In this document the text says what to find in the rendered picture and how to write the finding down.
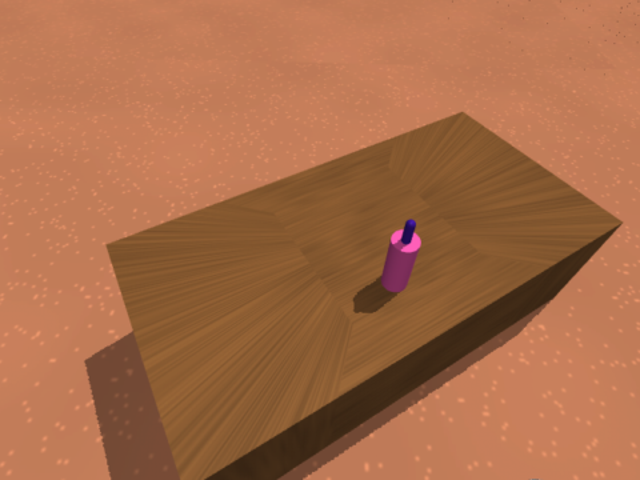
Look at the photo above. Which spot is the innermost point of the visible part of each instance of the bottle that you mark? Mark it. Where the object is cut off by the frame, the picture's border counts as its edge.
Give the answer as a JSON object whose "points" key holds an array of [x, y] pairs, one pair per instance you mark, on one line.
{"points": [[402, 252]]}

